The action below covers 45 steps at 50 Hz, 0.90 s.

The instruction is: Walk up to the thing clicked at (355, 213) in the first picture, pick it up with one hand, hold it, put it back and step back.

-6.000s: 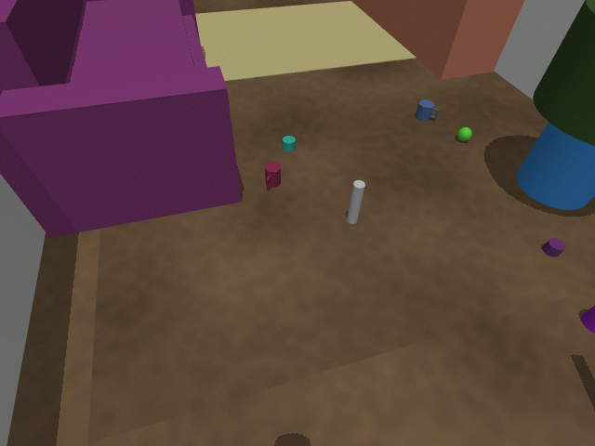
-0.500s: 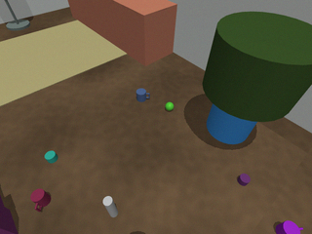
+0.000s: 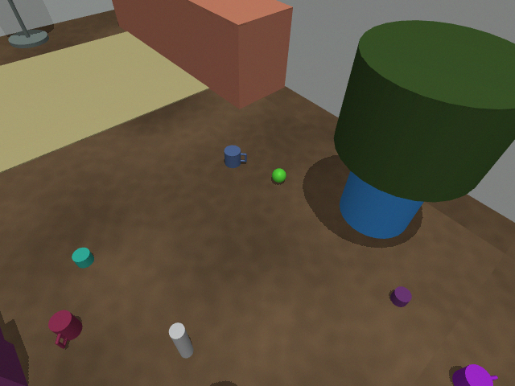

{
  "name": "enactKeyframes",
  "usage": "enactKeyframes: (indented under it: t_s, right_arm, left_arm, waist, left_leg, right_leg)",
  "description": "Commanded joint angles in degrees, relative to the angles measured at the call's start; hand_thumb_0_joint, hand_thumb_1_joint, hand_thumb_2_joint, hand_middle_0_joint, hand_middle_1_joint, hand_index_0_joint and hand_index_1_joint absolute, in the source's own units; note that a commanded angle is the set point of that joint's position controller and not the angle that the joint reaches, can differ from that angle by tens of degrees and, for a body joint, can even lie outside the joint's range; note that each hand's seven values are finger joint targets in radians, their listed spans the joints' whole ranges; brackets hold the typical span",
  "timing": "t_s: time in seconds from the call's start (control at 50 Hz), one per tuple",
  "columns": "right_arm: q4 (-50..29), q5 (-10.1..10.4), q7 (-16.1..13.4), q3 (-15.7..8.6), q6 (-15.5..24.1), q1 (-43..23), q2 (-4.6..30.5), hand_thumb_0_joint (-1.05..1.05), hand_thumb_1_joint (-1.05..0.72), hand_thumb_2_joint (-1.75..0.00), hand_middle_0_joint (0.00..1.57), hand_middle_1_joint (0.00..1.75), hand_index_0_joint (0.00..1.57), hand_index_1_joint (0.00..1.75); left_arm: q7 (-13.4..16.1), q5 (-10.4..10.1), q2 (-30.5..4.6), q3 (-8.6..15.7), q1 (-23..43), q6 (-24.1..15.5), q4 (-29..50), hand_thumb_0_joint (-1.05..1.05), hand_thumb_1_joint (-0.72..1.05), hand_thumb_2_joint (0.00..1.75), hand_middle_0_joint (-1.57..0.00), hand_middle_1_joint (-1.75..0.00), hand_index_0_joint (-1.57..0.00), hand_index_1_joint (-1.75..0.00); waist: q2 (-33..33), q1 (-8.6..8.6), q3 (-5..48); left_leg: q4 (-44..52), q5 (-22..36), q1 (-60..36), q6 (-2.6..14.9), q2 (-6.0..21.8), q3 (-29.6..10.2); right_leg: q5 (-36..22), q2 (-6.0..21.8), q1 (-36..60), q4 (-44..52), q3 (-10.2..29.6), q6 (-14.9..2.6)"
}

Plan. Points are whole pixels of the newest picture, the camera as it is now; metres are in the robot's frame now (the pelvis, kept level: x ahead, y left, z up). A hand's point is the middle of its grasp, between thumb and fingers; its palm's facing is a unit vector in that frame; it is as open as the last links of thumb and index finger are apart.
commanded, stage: stand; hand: left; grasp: from the side
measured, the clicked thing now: (182, 341) +0.38 +0.23 -0.67
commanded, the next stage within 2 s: go down in 0.84 s
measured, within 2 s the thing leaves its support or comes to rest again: neither
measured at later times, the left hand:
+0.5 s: hand out of the picture +0.07 +0.26 -0.16, palm faces -0.03 -0.94 -0.35, open 7.4 cm
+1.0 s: hand out of the picture +0.08 +0.26 -0.16, palm faces +0.01 -0.94 -0.34, open 7.5 cm
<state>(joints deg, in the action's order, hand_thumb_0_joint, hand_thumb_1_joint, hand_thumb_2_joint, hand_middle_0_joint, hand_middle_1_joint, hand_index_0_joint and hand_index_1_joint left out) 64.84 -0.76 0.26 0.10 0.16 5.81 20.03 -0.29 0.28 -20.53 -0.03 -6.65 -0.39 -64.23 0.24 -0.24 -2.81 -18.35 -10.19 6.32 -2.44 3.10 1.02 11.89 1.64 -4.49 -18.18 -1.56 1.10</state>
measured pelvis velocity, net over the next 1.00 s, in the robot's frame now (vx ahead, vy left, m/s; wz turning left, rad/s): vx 0.00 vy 0.00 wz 0.01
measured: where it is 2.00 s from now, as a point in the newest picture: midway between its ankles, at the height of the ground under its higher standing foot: outside the picture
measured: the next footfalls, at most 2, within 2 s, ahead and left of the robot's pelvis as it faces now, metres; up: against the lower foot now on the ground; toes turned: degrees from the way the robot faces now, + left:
none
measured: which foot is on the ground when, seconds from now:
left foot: down 0.00-1.00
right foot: down 0.00-1.00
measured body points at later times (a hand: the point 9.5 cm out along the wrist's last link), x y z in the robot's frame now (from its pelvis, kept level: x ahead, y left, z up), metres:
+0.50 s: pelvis +0.00 +0.00 +0.00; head +0.01 +0.01 +0.45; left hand +0.07 +0.31 -0.13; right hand +0.08 -0.30 -0.13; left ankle +0.00 +0.15 -0.75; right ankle -0.02 -0.13 -0.75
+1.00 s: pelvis +0.00 +0.00 +0.00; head +0.01 +0.00 +0.45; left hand +0.08 +0.30 -0.13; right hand +0.08 -0.30 -0.13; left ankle +0.00 +0.15 -0.75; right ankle -0.02 -0.13 -0.75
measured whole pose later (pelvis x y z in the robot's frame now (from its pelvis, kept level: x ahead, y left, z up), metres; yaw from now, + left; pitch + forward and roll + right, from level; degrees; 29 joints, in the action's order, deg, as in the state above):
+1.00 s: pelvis +0.00 +0.00 +0.00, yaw +0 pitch -1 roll +0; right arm 59.7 1.0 -0.8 0.2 0.6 8.2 19.9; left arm 0.3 -0.8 -19.9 0.7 -7.4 -0.5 -60.9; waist -0.1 -0.3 -2.6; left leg -20.4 -10.8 8.6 -2.0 2.6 0.8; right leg 12.8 2.2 -6.8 -20.6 -1.7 1.3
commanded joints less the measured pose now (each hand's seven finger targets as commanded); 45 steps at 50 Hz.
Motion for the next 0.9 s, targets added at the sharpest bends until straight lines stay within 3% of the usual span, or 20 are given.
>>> enactKeyframes:
  t_s: [0.0, 0.16, 0.34, 0.88]
  right_arm:
    - [-3.37, 0.26, -0.50, -2.28, 1.22, -2.44, 11.95, 0.00, -0.90, -0.90, 0.20, 0.30, 0.20, 0.30]
    - [-3.36, 0.26, -0.69, -2.37, 1.48, -1.98, 12.55, 0.00, -0.90, -0.90, 0.20, 0.30, 0.20, 0.30]
    - [-3.42, 0.32, -0.56, -2.30, 1.18, -1.53, 12.27, 0.00, -0.90, -0.90, 0.20, 0.30, 0.20, 0.30]
    - [-3.54, 0.29, -0.60, -2.39, 1.30, -1.78, 12.45, 0.00, -0.90, -0.90, 0.20, 0.30, 0.20, 0.30]
  left_arm:
    - [0.69, 0.20, -12.52, 2.61, 2.12, -1.20, 2.97, 0.00, 0.90, 0.90, -0.20, -0.30, -0.20, -0.30]
    - [0.70, 0.16, -11.94, 2.52, 1.72, -1.13, 3.18, 0.00, 0.90, 0.90, -0.20, -0.30, -0.20, -0.30]
    - [0.72, 0.20, -12.07, 2.39, 1.54, -1.28, 3.22, 0.00, 0.90, 0.90, -0.20, -0.30, -0.20, -0.30]
    - [0.82, 0.33, -12.04, 2.41, 0.99, -1.16, 3.39, 0.00, 0.90, 0.90, -0.20, -0.30, -0.20, -0.30]
  waist:
    - [-0.37, 0.05, 3.74]
    - [-0.98, 0.32, 4.62]
    - [-0.14, 0.01, 3.62]
    - [0.29, 0.26, 3.75]
  left_leg:
    - [2.58, 9.36, -1.49, 2.62, 5.05, -3.90]
    - [2.15, 13.37, -2.42, 2.78, 5.28, -3.80]
    - [2.39, 9.83, -1.71, 2.79, 4.79, -3.67]
    - [2.21, 11.05, -2.40, 2.82, 5.07, -3.76]
  right_leg:
    - [-8.75, 6.02, -1.41, 2.88, 4.09, -1.91]
    - [-12.12, 6.17, -0.60, 1.86, 3.81, -1.95]
    - [-9.92, 6.32, -1.31, 3.15, 4.20, -1.74]
    - [-10.46, 6.18, -1.75, 2.87, 4.11, -1.86]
